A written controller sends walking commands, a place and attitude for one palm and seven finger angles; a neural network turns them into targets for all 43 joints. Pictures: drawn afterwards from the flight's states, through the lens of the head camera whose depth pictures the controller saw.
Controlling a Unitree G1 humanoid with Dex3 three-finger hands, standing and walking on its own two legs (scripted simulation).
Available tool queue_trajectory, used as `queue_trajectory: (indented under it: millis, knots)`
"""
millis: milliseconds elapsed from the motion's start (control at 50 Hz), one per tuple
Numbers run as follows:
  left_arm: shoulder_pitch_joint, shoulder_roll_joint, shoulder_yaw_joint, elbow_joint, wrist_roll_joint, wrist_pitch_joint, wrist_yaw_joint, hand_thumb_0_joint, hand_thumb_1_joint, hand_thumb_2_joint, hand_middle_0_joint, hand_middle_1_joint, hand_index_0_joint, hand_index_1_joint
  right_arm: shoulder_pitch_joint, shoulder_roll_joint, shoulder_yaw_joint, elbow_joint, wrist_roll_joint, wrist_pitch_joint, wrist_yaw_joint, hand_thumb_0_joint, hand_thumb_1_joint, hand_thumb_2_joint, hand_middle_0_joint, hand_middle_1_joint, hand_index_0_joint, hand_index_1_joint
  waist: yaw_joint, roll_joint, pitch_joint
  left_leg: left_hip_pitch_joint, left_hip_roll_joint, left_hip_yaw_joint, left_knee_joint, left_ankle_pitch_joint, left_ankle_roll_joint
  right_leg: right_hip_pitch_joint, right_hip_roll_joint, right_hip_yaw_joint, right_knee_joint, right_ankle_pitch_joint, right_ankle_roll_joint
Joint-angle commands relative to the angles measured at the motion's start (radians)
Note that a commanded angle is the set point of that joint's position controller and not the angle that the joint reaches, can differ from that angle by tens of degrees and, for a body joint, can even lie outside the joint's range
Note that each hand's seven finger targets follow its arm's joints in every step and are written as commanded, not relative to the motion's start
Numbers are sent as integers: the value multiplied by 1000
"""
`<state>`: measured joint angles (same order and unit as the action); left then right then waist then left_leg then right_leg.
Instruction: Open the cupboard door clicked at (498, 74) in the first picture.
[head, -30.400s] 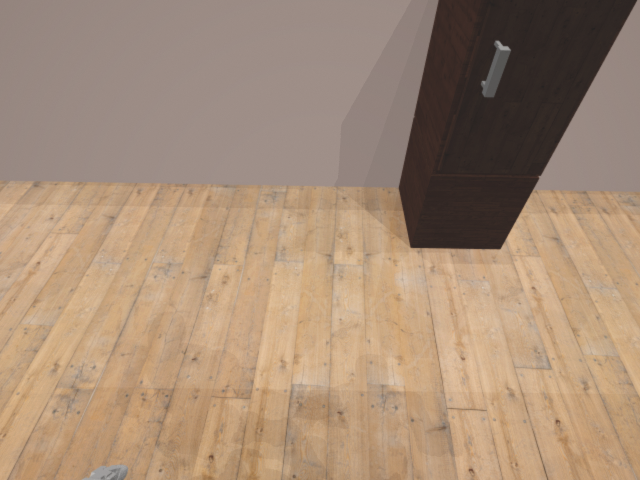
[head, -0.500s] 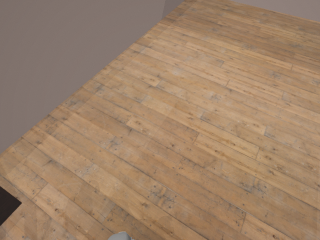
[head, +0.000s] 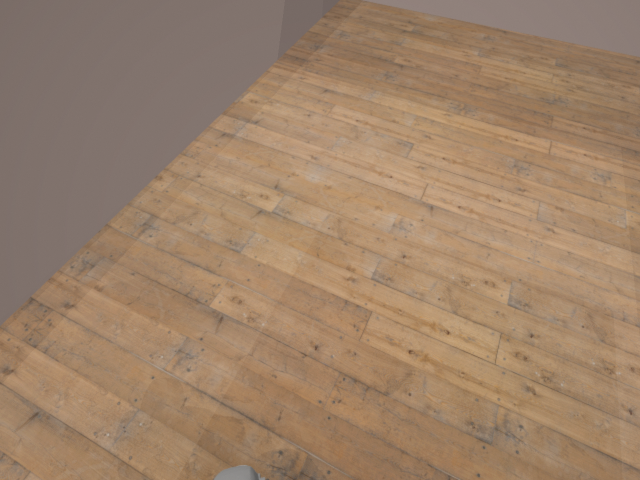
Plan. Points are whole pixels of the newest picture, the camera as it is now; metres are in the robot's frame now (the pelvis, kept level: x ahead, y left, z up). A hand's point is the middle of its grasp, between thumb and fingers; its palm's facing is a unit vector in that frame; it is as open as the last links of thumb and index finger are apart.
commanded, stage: walk to a spot facing it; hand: left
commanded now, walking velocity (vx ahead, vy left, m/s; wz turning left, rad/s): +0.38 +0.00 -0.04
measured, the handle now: out of the picture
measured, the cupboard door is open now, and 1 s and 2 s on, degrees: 52 52 52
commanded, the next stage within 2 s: turn to face it in 0.64 s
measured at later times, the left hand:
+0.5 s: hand (237, 366) +0.31 +0.14 -0.16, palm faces +0.06 -0.98 -0.18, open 7.4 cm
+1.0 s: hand (252, 276) +0.48 +0.14 -0.16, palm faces +0.23 -0.95 -0.20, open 7.3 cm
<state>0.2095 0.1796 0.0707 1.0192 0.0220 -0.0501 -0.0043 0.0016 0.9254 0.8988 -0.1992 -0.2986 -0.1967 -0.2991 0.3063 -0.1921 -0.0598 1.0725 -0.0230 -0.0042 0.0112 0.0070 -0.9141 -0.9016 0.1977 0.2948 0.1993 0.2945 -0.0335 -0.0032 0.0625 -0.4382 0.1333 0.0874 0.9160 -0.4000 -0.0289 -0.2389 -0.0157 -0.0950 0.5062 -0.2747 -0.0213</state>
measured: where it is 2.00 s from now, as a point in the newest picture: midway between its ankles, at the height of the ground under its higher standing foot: (341, 357)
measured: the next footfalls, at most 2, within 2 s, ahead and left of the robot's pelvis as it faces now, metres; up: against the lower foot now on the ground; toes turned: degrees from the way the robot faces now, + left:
left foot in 0.10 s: +0.16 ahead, +0.14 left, +0.00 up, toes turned +8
right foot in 0.38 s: +0.29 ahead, -0.16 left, +0.00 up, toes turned -7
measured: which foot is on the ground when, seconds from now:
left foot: up 0.00-0.08, down 0.10-0.38, up 0.40-0.64, down 0.66-0.88, up 0.90-1.00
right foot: down 0.00-0.10, up 0.12-0.36, down 0.38-0.66, up 0.68-0.86, down 0.88-1.00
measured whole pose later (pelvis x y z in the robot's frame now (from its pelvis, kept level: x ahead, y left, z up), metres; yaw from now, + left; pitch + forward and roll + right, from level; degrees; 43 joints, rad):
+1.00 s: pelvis +0.43 -0.05 -0.01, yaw +12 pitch -1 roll +1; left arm 0.16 0.16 0.06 0.97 0.02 -0.05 0.01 0.00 0.92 0.90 -0.20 -0.30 -0.20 -0.30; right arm 0.26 -0.18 -0.06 1.07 -0.01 0.04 0.00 0.00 -0.91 -0.90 0.20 0.30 0.20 0.29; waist -0.01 0.00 0.08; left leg -0.41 0.07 0.07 1.01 -0.54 -0.04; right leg -0.26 -0.14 -0.19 0.61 -0.33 0.02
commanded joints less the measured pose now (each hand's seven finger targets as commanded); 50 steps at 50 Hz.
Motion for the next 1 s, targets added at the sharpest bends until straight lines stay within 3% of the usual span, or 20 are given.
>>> queue_trajectory:
  millis: [0, 40, 80, 100, 200, 300, 320, 360, 380, 420, 580, 600, 620, 640, 720, 800, 820, 860, 880, 980]
  knots:
    - [45, 164, 33, -12, -1, -16, -5, 0, 900, 900, -200, -300, -200, -300, 34, -1, 2, -69, -8, -44, 14, 0, -900, -900, 200, 300, 200, 300, -5, -49, -32, 150, -44, 72, -317, 187, -7, -47, -206, 171, -247, -56, -134]
    - [35, 139, 27, -13, -7, -8, -11, 0, 900, 900, -200, -300, -200, -300, 136, -53, -8, -32, -10, -56, 4, 0, -900, -900, 200, 300, 200, 300, -50, 43, -48, 358, -44, 60, -422, 178, 7, -148, -142, 122, -97, -106, -98]
    - [1, 45, -1, -68, -8, -7, -20, 0, 900, 900, -200, -300, -200, -300, 349, -224, -48, 3, -28, -65, -20, 0, -900, -900, 200, 300, 200, 300, -130, 373, -97, 559, 322, -506, -675, -84, 185, -451, 32, -25, 464, -259, -9]
    - [-77, 74, 4, -101, 0, -16, -20, 0, 900, 900, -200, -300, -200, -300, 355, -226, -46, -3, -28, -60, -25, 0, -900, -900, 200, 300, 200, 300, -135, 235, -68, 534, 371, -592, -707, -89, 255, -530, -9, 73, 630, -276, -20]
    - [-100, 42, -4, -76, 4, -1, -44, 0, 900, 900, -200, -300, -200, -300, 140, -127, -18, -41, -20, -84, -32, 0, -900, -900, 200, 300, 200, 300, -12, 173, -21, 357, 201, -150, -676, 329, 154, -404, -112, 62, 436, -74, 20]
    - [25, 63, 8, -23, 5, 4, -43, 0, 900, 900, -200, -300, -200, -300, 70, -132, -22, -37, -12, -57, -17, 0, -900, -900, 200, 300, 200, 300, 57, 61, -54, 126, 104, -35, -578, 17, 93, 67, -16, -69, 71, 72, 19]
    - [106, 101, 22, -4, 7, 2, -38, 0, 900, 900, -200, -300, -200, -300, 48, -115, -19, -45, -7, -53, -15, 0, -900, -900, 200, 300, 200, 300, 100, -3, -52, 34, 50, 8, -463, -47, 65, 192, -40, -18, 20, 6, 1]
    - [311, 275, 61, 43, 3, -4, -16, 0, 900, 900, -200, -300, -200, -300, -32, -32, 1, -110, 8, -46, 0, 0, -900, -900, 200, 300, 200, 300, 202, -372, -81, -272, -100, 80, 79, -251, 20, 372, -412, 563, -331, -378, -164]
    - [283, 256, 54, 32, -2, 4, -5, 0, 900, 900, -200, -300, -200, -300, -85, -51, -5, -131, 4, -45, 4, 0, -900, -900, 200, 300, 200, 300, 184, -219, -33, -308, -51, -13, 208, -212, 30, 314, -445, 612, -371, -417, -220]
    - [153, 167, 33, 4, 4, -4, 13, 0, 900, 900, -200, -300, -200, -300, -106, -62, -15, -120, 0, -49, -1, 0, -900, -900, 200, 300, 200, 300, 109, -275, 7, -299, 43, -97, 224, -94, 23, 182, -401, 431, -320, -239, -184]
    - [71, 141, 29, 8, -4, -20, -3, 0, 900, 900, -200, -300, -200, -300, 66, -8, -8, -51, -9, -46, 18, 0, -900, -900, 200, 300, 200, 300, -13, -17, -41, 273, -73, 104, -427, 217, 7, -53, -205, 36, -143, 6, -69]
    - [67, 120, 22, -6, -5, -17, -7, 0, 900, 900, -200, -300, -200, -300, 149, -67, -19, -32, -11, -53, 11, 0, -900, -900, 200, 300, 200, 300, -55, 69, -83, 406, -22, 24, -461, 195, 42, -122, -161, -8, 28, 49, -39]
    - [55, 64, 9, -37, -7, -15, -12, 0, 900, 900, -200, -300, -200, -300, 268, -172, -42, -9, -23, -61, -3, 0, -900, -900, 200, 300, 200, 300, -100, 269, -140, 551, 187, -299, -555, 163, 142, -308, -58, -87, 319, -53, 17]
    - [-31, 63, -5, -91, -5, -22, -12, 0, 900, 900, -200, -300, -200, -300, 348, -227, -50, -3, -24, -56, -20, 0, -900, -900, 200, 300, 200, 300, -138, 279, -137, 618, 346, -520, -635, 261, 261, -467, -9, -42, 567, -299, 28]
    - [-91, 66, -3, -77, -4, -4, -20, 0, 900, 900, -200, -300, -200, -300, 103, -147, -16, -59, -19, -61, -34, 0, -900, -900, 200, 300, 200, 300, -19, 197, -7, 317, 257, -254, -629, 453, 193, -399, -141, 81, 522, -179, 42]
    - [88, 62, -5, -5, -3, 6, -27, 0, 900, 900, -200, -300, -200, -300, -32, -164, -14, -79, -2, -42, -32, 0, -900, -900, 200, 300, 200, 300, 68, 106, -99, 118, 71, -82, -481, 297, 94, 66, -26, -68, 62, 68, 61]
    - [140, 110, 10, 6, -1, 2, -19, 0, 900, 900, -200, -300, -200, -300, -54, -141, -15, -92, 6, -37, -27, 0, -900, -900, 200, 300, 200, 300, 94, -13, -98, 25, 10, -52, -404, 166, 55, 181, -70, -10, -30, 108, 54]
    - [220, 278, 46, -3, 5, 10, 0, 0, 900, 900, -200, -300, -200, -300, -87, -73, -8, -145, 11, -18, -12, 0, -900, -900, 200, 300, 200, 300, 146, -354, -103, -164, -109, 32, 18, -263, -5, 243, -474, 405, -271, 81, -112]
    - [197, 261, 45, -20, 5, 17, 9, 0, 900, 900, -200, -300, -200, -300, -119, -68, -11, -160, 12, -11, -10, 0, -900, -900, 200, 300, 200, 300, 143, -231, -72, -156, -82, -19, 143, -253, 2, 178, -494, 399, -269, 94, -156]
    - [76, 167, 35, -60, 12, 13, 28, 0, 900, 900, -200, -300, -200, -300, -156, -11, -2, -146, 13, 8, 7, 0, -900, -900, 200, 300, 200, 300, 70, -210, -41, -89, -35, -6, -23, -121, -20, 150, -374, 35, -113, 601, -74]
